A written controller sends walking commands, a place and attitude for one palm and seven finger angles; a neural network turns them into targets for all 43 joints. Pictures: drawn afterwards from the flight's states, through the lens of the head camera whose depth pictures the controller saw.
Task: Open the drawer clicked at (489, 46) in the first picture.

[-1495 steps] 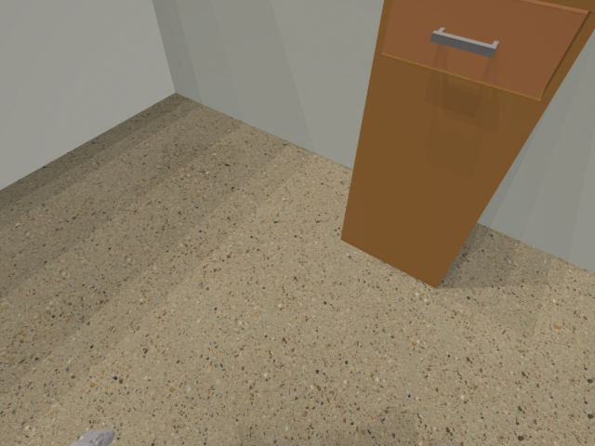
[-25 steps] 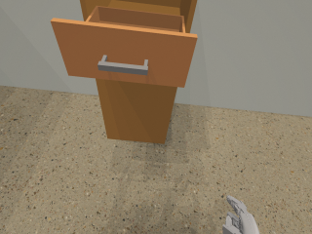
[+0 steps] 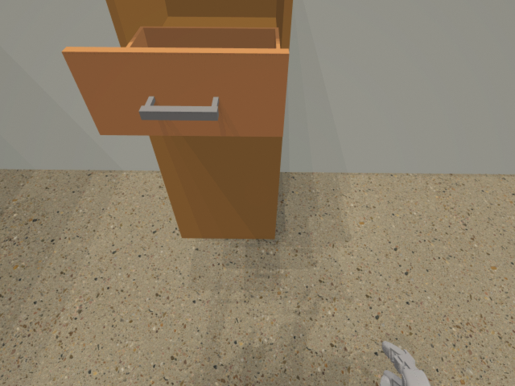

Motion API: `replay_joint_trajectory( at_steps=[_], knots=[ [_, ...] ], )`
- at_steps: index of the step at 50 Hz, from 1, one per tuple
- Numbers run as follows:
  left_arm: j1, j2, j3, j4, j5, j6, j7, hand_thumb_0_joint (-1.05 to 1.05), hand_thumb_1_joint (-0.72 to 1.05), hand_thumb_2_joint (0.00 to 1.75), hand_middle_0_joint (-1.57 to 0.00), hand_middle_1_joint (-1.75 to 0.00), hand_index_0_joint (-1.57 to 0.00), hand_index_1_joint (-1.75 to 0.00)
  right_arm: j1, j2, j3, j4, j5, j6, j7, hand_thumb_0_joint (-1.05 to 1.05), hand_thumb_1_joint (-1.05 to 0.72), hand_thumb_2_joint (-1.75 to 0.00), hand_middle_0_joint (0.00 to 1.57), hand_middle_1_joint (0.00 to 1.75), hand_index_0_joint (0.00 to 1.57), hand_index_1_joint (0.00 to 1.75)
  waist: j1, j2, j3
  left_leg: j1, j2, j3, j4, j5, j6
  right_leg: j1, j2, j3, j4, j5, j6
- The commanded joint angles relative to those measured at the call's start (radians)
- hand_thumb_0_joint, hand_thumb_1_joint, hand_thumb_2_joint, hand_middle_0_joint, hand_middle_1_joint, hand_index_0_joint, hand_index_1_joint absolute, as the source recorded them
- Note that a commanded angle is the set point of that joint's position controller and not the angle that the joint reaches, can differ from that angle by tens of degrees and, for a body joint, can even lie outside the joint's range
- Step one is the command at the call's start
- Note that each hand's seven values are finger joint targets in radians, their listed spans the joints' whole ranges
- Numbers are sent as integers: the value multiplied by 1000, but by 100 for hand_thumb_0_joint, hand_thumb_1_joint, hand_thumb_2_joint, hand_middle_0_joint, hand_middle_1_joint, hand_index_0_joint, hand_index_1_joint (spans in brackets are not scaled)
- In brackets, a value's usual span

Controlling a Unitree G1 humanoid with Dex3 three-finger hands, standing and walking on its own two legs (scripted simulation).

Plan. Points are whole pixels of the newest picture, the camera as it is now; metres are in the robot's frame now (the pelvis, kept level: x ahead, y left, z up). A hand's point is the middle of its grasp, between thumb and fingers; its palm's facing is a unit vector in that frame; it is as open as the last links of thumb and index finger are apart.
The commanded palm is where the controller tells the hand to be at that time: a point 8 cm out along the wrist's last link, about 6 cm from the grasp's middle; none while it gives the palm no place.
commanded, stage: let the arm hang, fingers relaxed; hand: left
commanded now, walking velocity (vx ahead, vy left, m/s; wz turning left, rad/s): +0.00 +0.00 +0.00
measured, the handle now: (181, 107) +0.56 +0.15 +0.15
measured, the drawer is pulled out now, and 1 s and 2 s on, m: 0.29 0.29 0.29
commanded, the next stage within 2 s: look to check the result in 1.10 s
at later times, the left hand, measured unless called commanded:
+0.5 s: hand out of the picture -0.08 +0.21 -0.15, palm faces +0.04 -0.96 -0.26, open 7.1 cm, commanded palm none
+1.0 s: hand out of the picture +0.01 +0.19 -0.16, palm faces +0.02 -0.98 -0.20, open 7.3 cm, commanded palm none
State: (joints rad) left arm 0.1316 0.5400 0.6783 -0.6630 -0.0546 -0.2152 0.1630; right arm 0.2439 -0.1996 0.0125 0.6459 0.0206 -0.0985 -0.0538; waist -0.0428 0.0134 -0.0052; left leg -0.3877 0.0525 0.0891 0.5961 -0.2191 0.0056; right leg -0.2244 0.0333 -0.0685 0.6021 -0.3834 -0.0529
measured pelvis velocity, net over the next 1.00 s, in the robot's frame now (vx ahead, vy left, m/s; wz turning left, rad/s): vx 0.00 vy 0.02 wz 0.00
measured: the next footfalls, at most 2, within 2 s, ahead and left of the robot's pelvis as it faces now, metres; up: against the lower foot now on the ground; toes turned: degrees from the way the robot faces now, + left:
none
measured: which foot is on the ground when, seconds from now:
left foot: down 0.00-1.00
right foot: down 0.00-1.00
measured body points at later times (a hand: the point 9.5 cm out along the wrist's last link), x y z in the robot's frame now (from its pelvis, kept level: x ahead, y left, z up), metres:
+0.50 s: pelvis +0.02 +0.01 +0.01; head +0.05 +0.01 +0.46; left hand -0.08 +0.26 -0.13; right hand +0.02 -0.24 -0.14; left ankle +0.05 +0.14 -0.73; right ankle -0.04 -0.08 -0.73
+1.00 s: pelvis +0.00 +0.02 +0.02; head +0.00 +0.01 +0.47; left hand +0.01 +0.24 -0.14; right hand -0.02 -0.19 -0.15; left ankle +0.05 +0.14 -0.73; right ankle -0.04 -0.08 -0.73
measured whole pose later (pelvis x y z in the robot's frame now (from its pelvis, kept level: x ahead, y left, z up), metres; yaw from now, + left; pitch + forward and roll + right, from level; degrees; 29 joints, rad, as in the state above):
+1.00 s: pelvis +0.00 +0.02 +0.02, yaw +0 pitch -3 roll +0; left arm 0.26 0.15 0.01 1.12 0.01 0.00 0.04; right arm 0.30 -0.13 0.00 1.14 -0.02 0.02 -0.03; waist -0.03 0.01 0.04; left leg -0.22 0.03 0.05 0.43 -0.16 0.00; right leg -0.07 0.02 -0.06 0.41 -0.29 -0.03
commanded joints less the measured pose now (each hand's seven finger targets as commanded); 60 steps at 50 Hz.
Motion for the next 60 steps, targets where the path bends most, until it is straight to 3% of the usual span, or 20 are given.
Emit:
replay_joint_trajectory(
  at_steps=[1, 2, 3, 5, 6, 8, 9, 10, 12, 13, 14, 15, 17, 21, 23, 25, 29, 41, 58, 60],
  knots=[
    [272, -247, -558, 750, 68, 243, -152, 0, 90, 90, -20, -30, -20, -30, -91, -166, -92, 82, -2, -48, 45, 0, -90, -90, 20, 30, 20, 30, 13, -119, -189, -32, 63, -67, 140, 21, -29, 50, -275, 201, -50, 733, -54],
    [250, -249, -575, 791, 88, 240, -163, 0, 90, 90, -20, -30, -20, -30, -47, -144, -80, 106, -19, -31, 44, 0, -90, -90, 20, 30, 20, 30, 17, -112, -172, -51, 35, -63, 126, 39, -21, 45, -251, 149, -44, 719, -46],
    [228, -235, -584, 818, 89, 229, -170, 0, 90, 90, -20, -30, -20, -30, -51, -139, -70, 105, -25, -2, 46, 0, -90, -90, 20, 30, 20, 30, 32, -157, -126, -65, 21, -63, 127, -11, -15, 21, -245, 154, -56, 720, -46],
    [170, -176, -585, 922, 95, 219, -166, 0, 90, 90, -20, -30, -20, -30, -79, -152, -67, 90, -40, 43, 50, 0, -90, -90, 20, 30, 20, 30, 40, -315, -9, -136, -9, -72, 138, -90, -5, 58, -245, 151, -91, 813, -58],
    [169, -166, -590, 982, 93, 220, -161, 0, 90, 90, -20, -30, -20, -30, -88, -151, -63, 83, -45, 62, 48, 0, -90, -90, 20, 30, 20, 30, 45, -338, 39, -133, -23, -71, 139, -145, -1, 66, -255, 164, -108, 881, -68],
    [145, -150, -598, 1118, 93, 222, -146, 0, 90, 90, -20, -30, -20, -30, -83, -147, -61, 85, -56, 93, 42, 0, -90, -90, 20, 30, 20, 30, 37, -333, 72, -62, -32, -76, 81, -110, 3, 82, -236, 155, -116, 932, -56],
    [133, -145, -605, 1186, 90, 222, -140, 0, 90, 90, -20, -30, -20, -30, -65, -145, -58, 99, -57, 101, 40, 0, -90, -90, 20, 30, 20, 30, 30, -280, 59, -4, -28, -84, 29, -19, 4, 93, -217, 147, -112, 915, -34],
    [111, -138, -608, 1251, 87, 222, -132, 0, 90, 90, -20, -30, -20, -30, -29, -152, -56, 127, -59, 104, 39, 0, -90, -90, 20, 30, 20, 30, 16, -174, 45, 78, -7, -97, -32, 181, 5, 88, -192, 131, -86, 835, -11],
    [141, -162, -620, 1384, 69, 216, -130, 0, 90, 90, -20, -30, -20, -30, 32, -158, -45, 199, -55, 100, 32, 0, -90, -90, 20, 30, 20, 30, 13, 141, -33, 269, 70, -135, -65, 585, 35, 43, -134, 86, -49, 557, 27],
    [162, -183, -628, 1449, 61, 216, -130, 0, 90, 90, -20, -30, -20, -30, 23, -153, -37, 222, -46, 102, 26, 0, -90, -90, 20, 30, 20, 30, 23, 227, -49, 282, 100, -160, -87, 609, 51, 49, -112, 72, -94, 385, 33],
    [182, -194, -630, 1509, 57, 216, -133, 0, 90, 90, -20, -30, -20, -30, 2, -142, -32, 240, -40, 105, 20, 0, -90, -90, 20, 30, 20, 30, 31, 231, -43, 254, 98, -159, -108, 507, 50, 73, -109, 75, -151, 306, 30],
    [198, -235, -608, 1531, 65, 215, -131, 0, 90, 90, -20, -30, -20, -30, -6, -119, -40, 241, -46, 108, 14, 0, -90, -90, 20, 30, 20, 30, 39, 212, -19, 218, 90, -154, -114, 400, 46, 90, -112, 83, -197, 308, 23],
    [203, -228, -625, 1600, 63, 212, -136, 0, 90, 90, -20, -30, -20, -30, 7, -99, -38, 274, -40, 113, 13, 0, -90, -90, 20, 30, 20, 30, 26, 155, -11, 224, 63, -127, -113, 253, 22, 90, -140, 118, -251, 354, 5],
    [223, -233, -645, 1691, 61, 207, -136, 0, 90, 90, -20, -30, -20, -30, 61, -101, -40, 341, -31, 114, 8, 0, -90, -90, 20, 30, 20, 30, 15, 68, -31, 292, 71, -120, -139, 254, 24, 84, -140, 104, -273, 394, 6],
    [235, -236, -649, 1724, 61, 207, -134, 0, 90, 90, -20, -30, -20, -30, 73, -101, -39, 369, -29, 113, 7, 0, -90, -90, 20, 30, 20, 30, 16, 48, -15, 289, 74, -121, -158, 250, 25, 86, -138, 99, -283, 380, 7],
    [249, -240, -655, 1750, 60, 206, -132, 0, 90, 90, -20, -30, -20, -30, 70, -100, -35, 387, -26, 113, 7, 0, -90, -90, 20, 30, 20, 30, 24, -16, 16, 288, 74, -117, -177, 230, 27, 78, -134, 91, -300, 358, 10],
    [262, -258, -664, 1783, 60, 211, -128, 0, 90, 90, -20, -30, -20, -30, 81, -85, -33, 423, -32, 116, 10, 0, -90, -90, 20, 30, 20, 30, 24, -33, 89, 251, 68, -125, -220, 152, 24, 46, -134, 93, -318, 236, 13],
    [240, -281, -656, 1779, 62, 213, -122, 0, 90, 90, -20, -30, -20, -30, 99, -36, -30, 465, -41, 114, 17, 0, -90, -90, 20, 30, 20, 30, 32, -6, 147, 191, 51, -125, -248, 86, 18, 19, -133, 92, -316, 128, 13],
    [245, -290, -650, 1771, 59, 209, -124, 0, 90, 90, -20, -30, -20, -30, 115, -29, -37, 460, -39, 111, 13, 0, -90, -90, 20, 30, 20, 30, 29, 14, 96, 213, 53, -128, -235, 110, 18, 26, -133, 95, -303, 162, 12],
    [251, -291, -650, 1772, 59, 208, -123, 0, 90, 90, -20, -30, -20, -30, 112, -28, -36, 457, -36, 113, 13, 0, -90, -90, 20, 30, 20, 30, 30, -15, 109, 215, 53, -124, -233, 100, 19, 16, -130, 90, -313, 146, 14]
  ],
)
